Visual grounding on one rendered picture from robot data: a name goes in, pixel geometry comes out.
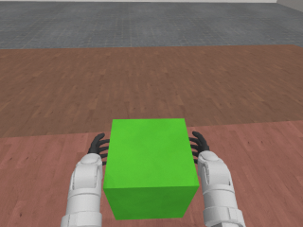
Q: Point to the robot left forearm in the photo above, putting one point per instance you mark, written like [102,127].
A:
[84,193]

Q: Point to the robot right forearm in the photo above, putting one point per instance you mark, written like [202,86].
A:
[221,209]

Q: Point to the robot left hand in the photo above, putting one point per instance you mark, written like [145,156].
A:
[95,147]

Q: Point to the robot right hand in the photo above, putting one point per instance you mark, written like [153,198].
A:
[201,145]

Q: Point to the carton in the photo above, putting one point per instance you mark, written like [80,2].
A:
[150,171]

